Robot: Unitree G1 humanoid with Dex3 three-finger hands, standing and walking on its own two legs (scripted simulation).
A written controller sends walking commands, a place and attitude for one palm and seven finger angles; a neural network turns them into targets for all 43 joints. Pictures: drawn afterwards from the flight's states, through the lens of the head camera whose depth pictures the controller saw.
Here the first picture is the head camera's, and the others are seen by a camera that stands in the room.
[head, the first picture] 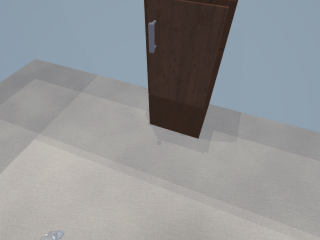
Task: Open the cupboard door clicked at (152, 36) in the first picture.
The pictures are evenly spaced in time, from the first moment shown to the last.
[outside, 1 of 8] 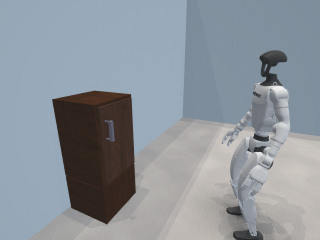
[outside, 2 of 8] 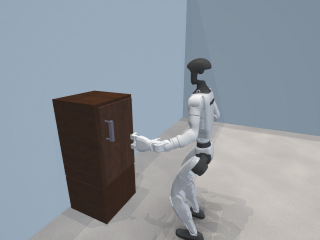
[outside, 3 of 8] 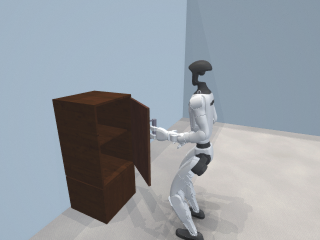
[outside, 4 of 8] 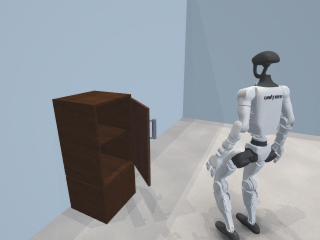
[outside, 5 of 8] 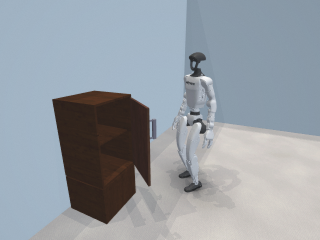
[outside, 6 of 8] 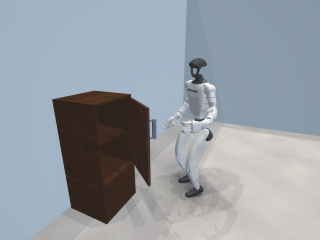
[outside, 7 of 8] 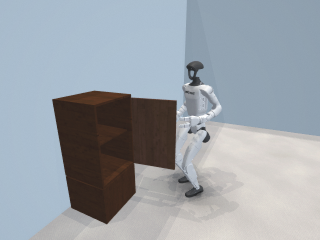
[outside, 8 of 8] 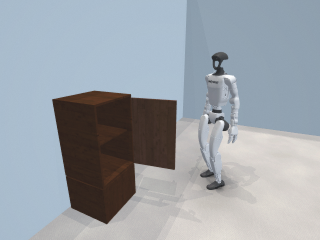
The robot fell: no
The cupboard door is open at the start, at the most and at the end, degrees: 0 99 99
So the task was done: yes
